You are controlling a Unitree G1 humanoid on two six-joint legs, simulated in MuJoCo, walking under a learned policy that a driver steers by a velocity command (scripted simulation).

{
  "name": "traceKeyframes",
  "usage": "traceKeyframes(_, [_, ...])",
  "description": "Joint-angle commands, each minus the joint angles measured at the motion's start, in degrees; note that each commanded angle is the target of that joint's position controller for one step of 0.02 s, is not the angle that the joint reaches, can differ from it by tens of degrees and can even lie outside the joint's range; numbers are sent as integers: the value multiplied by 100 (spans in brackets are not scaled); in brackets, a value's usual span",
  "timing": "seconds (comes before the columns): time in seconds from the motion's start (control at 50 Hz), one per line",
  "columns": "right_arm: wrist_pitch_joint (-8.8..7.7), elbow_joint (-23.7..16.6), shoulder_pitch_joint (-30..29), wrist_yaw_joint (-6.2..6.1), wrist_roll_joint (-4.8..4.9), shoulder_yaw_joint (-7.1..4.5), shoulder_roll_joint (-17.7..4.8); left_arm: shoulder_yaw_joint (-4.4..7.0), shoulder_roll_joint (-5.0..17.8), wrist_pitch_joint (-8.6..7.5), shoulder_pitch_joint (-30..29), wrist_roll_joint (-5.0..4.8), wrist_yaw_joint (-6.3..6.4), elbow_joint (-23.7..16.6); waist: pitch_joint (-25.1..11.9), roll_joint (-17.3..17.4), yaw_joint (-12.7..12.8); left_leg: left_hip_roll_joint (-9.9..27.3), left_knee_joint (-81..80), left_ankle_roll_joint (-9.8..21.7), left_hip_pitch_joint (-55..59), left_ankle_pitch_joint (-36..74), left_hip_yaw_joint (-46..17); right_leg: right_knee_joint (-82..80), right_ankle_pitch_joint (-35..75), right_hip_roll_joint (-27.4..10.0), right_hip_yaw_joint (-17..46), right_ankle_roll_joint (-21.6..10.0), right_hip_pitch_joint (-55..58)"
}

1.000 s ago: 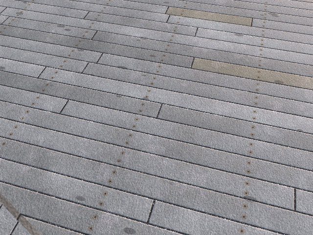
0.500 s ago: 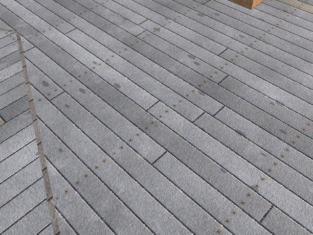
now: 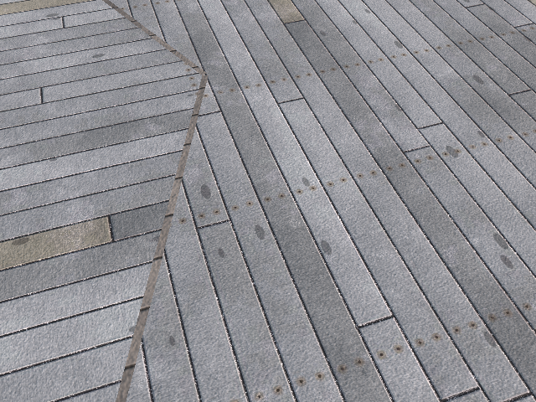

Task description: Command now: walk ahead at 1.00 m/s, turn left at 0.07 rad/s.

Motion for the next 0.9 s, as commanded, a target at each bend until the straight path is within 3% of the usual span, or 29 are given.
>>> traceKeyframes(0.02, [-74,-748,-538,94,-73,150,-55,19,432,-169,-91,-114,-54,-180,561,-687,-413,503,-1061,-166,-1098,541,-45,-1742,209,-1379,1796,-1060,125])
traceKeyframes(0.06, [-147,-896,-1039,197,1,268,23,52,518,-164,-169,-157,-82,-215,686,-573,-341,476,-2395,-264,90,1342,434,-2090,865,-1028,1247,-943,-663])
traceKeyframes(0.12, [-175,-854,-1139,170,83,261,-65,159,967,-165,59,-205,-123,-131,611,-616,-324,248,-2981,-231,1241,1570,658,-2126,2364,-1201,1139,-942,-552])
traceKeyframes(0.16, [-207,-702,-707,6,36,136,-303,174,1103,-132,290,-197,-107,-6,111,-632,-538,-17,-3322,-133,1896,991,684,-938,4393,-1188,959,-825,210])
traceKeyframes(0.18, [-232,-416,180,-90,-12,48,-425,184,1161,-93,321,-198,-84,41,-440,-602,-961,-199,-3486,-77,2940,749,753,323,4864,-1018,829,-742,153])
traceKeyframes(0.2, [-259,-166,1130,-208,-88,-72,-649,163,1088,-89,233,-219,-81,-3,-951,-589,-1434,248,-3423,-21,4349,556,400,1851,3968,-762,795,-658,-774])
traceKeyframes(0.22, [-295,-61,2127,-328,-219,-220,-1148,18,389,-102,243,-145,-67,-204,-1818,454,-1581,1889,-3650,46,5496,-1495,-1372,3972,609,-338,646,-651,-1805])
traceKeyframes(0.24, [-221,-143,1956,-345,-185,-274,-1362,-44,61,-56,646,-401,-75,-477,-2512,1419,-1129,2911,-4969,421,5811,-3078,-4134,5460,-1095,85,791,-638,-2979])
traceKeyframes(0.26, [-188,-160,1388,-344,-82,-232,-906,28,430,35,130,-281,-42,-440,-1461,638,-995,2599,-5233,426,5022,-3157,-3725,5719,-517,-290,800,-670,-3555])
traceKeyframes(0.28, [-233,-136,1040,-331,-15,-130,-458,28,400,80,-275,-204,-84,-471,-648,251,-884,2338,-5158,393,4269,-2130,-2682,5430,-116,-499,740,-639,-3646])
traceKeyframes(0.3, [-269,-37,908,-306,-18,-102,-269,11,279,132,-366,-187,-132,-439,-245,80,-701,2106,-5295,342,3664,-1099,-1973,5217,4,-646,722,-569,-3460])
traceKeyframes(0.34, [-362,148,933,-310,71,-64,-82,-5,73,328,-344,-71,-220,-422,100,261,-389,1890,-5566,247,2913,-281,-1027,5018,-18,-853,725,-442,-3155])
traceKeyframes(0.38, [-474,346,1017,-278,196,-59,13,-18,-63,475,-758,-45,-292,-626,375,172,-275,1822,-5850,165,2822,372,-329,4868,178,-983,680,-387,-3473])
traceKeyframes(0.44, [-566,509,990,-265,186,-47,111,-73,-96,502,-1526,-40,-404,-1001,634,193,-178,1501,-6037,34,2731,1659,867,4266,1070,-963,440,-397,-3675])
traceKeyframes(0.52, [-590,649,1092,-326,186,-110,-206,-170,-37,469,-2321,-56,-565,-1292,902,-160,-192,1235,-6256,-225,2694,3134,2001,2372,2081,-610,-401,-721,-2689])
traceKeyframes(0.56, [-554,649,1342,-392,182,-155,-516,-150,72,464,-2193,-123,-560,-1198,528,-64,-138,1259,-5583,-372,3329,6093,2196,2126,2001,-53,-836,-921,-2024])
traceKeyframes(0.58, [-494,615,1248,-422,172,-235,-847,-124,171,456,-1808,-91,-522,-1184,403,248,201,1509,-4958,-417,3568,7058,2152,1977,1609,14,-772,-1048,-1727])
traceKeyframes(0.6, [-367,564,1074,-448,133,-302,-1001,-21,447,450,-1045,-103,-450,-959,-2,327,633,1604,-4007,-386,3780,7766,2114,2001,1240,236,-801,-1161,-1078])
traceKeyframes(0.62, [-230,482,901,-438,123,-349,-1083,127,708,431,12,-94,-354,-636,-518,291,1118,1635,-2571,-272,3545,7702,2009,1957,929,404,-697,-1304,47])
traceKeyframes(0.64, [-145,409,826,-391,92,-335,-1001,304,983,432,1019,-90,-212,-255,-955,-76,1426,1394,-630,-274,2726,6236,1967,1573,535,563,-381,-1418,1489])
traceKeyframes(0.66, [-187,362,727,-294,54,-176,-262,458,1305,538,476,-231,-86,-267,-306,-1471,901,226,1686,-454,845,-55,1807,1269,582,-64,853,-1605,2017])
traceKeyframes(0.68, [-304,-369,1253,-280,132,-84,-205,589,2071,623,28,-25,-107,-597,-1359,-2071,154,-290,3259,-738,-1287,-1328,812,365,418,-1289,4119,-2885,3596])
traceKeyframes(0.7, [-465,-452,770,-308,62,-34,-387,590,1841,622,80,-81,-73,-767,-1552,-747,426,76,3005,-650,-1666,-893,-27,-552,-516,-1558,4906,-2849,3468])
traceKeyframes(0.72, [-547,-452,557,-309,90,2,-397,509,1472,571,-13,-104,-14,-633,-586,-160,198,342,2255,-612,-1630,-593,-79,-933,-612,-1492,4702,-2544,2419])
traceKeyframes(0.74, [-528,-463,407,-324,39,36,-322,431,1207,489,-164,-109,13,-528,-107,221,-109,599,1546,-634,-1271,-497,-90,-961,-242,-1252,4198,-2300,1494])
traceKeyframes(0.78, [-279,-383,532,-333,-133,78,-269,308,936,306,-465,-127,53,-577,218,303,-496,792,836,-784,-471,-622,-93,-982,567,-812,3371,-2151,125])
traceKeyframes(0.8, [-160,-407,509,-322,-143,89,-230,270,864,239,-466,-152,32,-580,270,252,-570,862,429,-873,-248,-766,-43,-1073,621,-660,3132,-2143,-328])
traceKeyframes(0.84, [-78,-680,-89,-269,-106,158,-84,278,908,134,-464,-166,-7,-612,513,123,-486,919,-635,-980,13,-345,192,-1313,797,-368,2736,-2081,-1039])
traceKeyframes(0.9, [-106,-992,-927,-168,72,277,157,343,958,98,-448,-167,-66,-646,579,-234,-163,683,-2341,-958,723,1483,388,-1387,1194,21,2401,-1676,-1378])
Next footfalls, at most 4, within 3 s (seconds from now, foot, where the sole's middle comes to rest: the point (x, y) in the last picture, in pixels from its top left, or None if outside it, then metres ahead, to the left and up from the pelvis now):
0.20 left None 0.37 0.11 -0.78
0.64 right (364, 316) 0.74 -0.18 -0.78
1.06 left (385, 199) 1.17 -0.28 -0.78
1.44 right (488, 186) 1.25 -0.62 -0.78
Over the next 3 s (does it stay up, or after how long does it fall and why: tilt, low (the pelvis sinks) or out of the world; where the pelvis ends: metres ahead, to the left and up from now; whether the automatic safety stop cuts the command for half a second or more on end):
stays up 1.72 -0.57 -0.01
